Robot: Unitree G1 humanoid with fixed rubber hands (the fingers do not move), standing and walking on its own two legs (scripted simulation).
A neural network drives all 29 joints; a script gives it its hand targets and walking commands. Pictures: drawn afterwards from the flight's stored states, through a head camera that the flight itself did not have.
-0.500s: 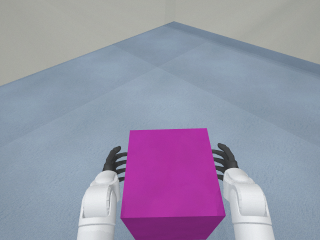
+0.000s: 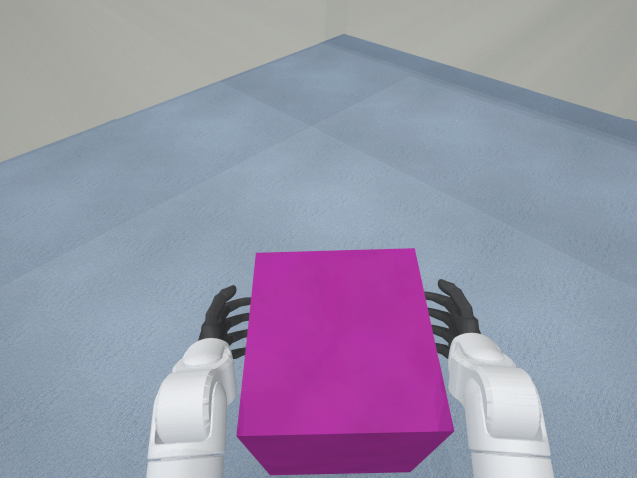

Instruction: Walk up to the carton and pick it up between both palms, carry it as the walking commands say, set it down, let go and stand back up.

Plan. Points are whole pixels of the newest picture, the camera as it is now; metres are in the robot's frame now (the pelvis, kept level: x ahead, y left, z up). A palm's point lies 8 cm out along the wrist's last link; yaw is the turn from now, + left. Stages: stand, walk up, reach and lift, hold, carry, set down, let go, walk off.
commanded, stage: carry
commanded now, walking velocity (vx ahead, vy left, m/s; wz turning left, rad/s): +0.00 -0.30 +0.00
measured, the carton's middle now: (337, 369) +0.28 +0.00 -0.01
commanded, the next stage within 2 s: none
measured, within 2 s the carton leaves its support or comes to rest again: neither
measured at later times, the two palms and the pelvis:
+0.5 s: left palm (279, 361) +0.25 +0.07 +0.06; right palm (534, 354) +0.26 -0.22 +0.07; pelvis -0.02 -0.08 -0.01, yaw -1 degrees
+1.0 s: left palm (423, 403) +0.20 -0.09 +0.07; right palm out of the picture +0.21 -0.38 +0.08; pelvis -0.07 -0.24 +0.00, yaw +0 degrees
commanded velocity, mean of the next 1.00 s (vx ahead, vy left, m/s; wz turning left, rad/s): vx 0.00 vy -0.30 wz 0.00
